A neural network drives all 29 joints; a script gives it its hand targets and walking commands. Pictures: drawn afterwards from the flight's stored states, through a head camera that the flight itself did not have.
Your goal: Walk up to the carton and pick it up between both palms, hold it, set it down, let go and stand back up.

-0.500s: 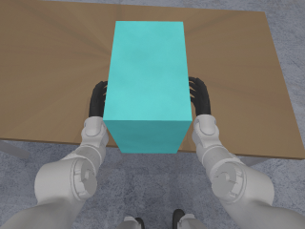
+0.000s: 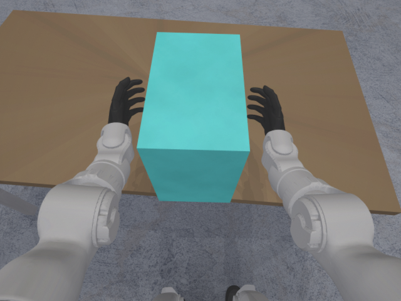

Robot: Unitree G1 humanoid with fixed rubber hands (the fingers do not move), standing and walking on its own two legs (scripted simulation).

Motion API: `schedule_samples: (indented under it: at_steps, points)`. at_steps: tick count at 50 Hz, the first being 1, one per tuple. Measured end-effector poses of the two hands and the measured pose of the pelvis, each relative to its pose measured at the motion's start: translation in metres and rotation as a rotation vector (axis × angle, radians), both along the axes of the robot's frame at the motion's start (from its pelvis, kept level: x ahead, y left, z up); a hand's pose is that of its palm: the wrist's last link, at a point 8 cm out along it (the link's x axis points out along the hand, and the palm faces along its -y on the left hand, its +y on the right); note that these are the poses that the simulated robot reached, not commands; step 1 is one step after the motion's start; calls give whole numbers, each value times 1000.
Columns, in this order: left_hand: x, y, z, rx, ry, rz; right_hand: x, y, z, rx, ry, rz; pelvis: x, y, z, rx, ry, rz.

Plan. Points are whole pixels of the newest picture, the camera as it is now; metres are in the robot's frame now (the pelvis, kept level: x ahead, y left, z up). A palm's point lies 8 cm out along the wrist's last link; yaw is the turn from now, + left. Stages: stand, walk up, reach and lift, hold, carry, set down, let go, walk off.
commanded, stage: set down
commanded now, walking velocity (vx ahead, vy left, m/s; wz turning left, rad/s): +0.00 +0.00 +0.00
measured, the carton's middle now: (196, 124) +0.52 +0.03 -0.03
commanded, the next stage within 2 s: none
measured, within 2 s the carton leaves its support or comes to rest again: neither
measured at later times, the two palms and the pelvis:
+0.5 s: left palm (106, 114) +0.45 +0.20 +0.08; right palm (290, 112) +0.46 -0.15 +0.08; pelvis -0.02 -0.02 -0.01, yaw +2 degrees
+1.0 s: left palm (80, 99) +0.43 +0.21 +0.15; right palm (312, 94) +0.44 -0.16 +0.15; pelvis -0.02 -0.03 +0.02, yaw +4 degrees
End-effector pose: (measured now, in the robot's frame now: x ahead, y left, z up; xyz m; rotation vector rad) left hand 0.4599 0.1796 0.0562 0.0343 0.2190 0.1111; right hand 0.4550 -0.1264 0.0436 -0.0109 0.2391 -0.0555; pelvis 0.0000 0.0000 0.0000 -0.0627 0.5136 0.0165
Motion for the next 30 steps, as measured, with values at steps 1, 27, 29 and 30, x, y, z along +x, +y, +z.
schedule_samples:
  at_steps: [1, 27, 29, 30]
  points:
    - [0, 2, 3, 4, 4, -1, 1, -3, 4, -3, -2, -8, -1, 0, 0, -1, -6, 1]
    - [-8, 17, 34, 6, -17, 30, 8, -27, 42, 33, -10, -9, -23, -21, -6, 24, 1, 31]
    - [-8, 15, 43, 3, -25, 25, 8, -28, 50, 29, -22, -15, -22, -22, -3, 27, -13, 33]
    - [-8, 15, 47, 2, -27, 23, 7, -29, 55, 27, -27, -19, -21, -22, -2, 28, -23, 33]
